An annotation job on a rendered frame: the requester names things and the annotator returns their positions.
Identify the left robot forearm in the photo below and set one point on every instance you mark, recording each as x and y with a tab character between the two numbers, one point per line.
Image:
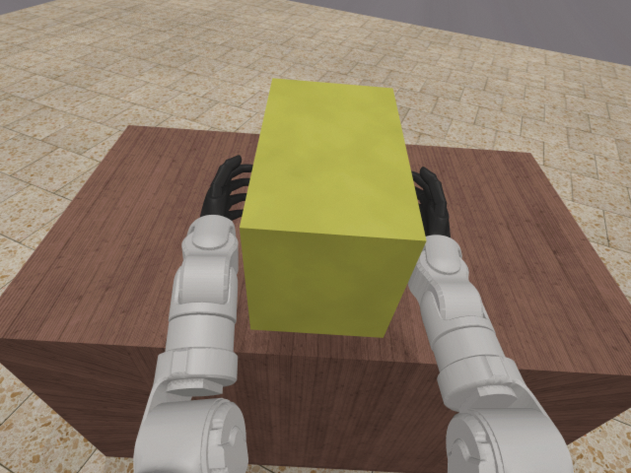
199	359

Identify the carton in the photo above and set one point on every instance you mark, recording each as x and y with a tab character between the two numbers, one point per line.
331	229

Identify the pedestal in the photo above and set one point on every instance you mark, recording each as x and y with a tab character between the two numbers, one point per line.
83	322

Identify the right robot forearm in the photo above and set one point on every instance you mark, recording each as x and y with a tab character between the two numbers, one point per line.
474	372

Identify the left robot hand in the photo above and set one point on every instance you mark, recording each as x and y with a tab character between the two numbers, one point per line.
218	200

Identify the robot right upper arm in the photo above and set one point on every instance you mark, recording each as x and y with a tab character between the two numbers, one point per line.
505	440

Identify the robot left upper arm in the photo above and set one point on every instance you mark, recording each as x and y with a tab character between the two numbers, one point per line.
195	436

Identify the right robot hand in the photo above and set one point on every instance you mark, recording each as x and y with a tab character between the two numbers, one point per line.
433	207

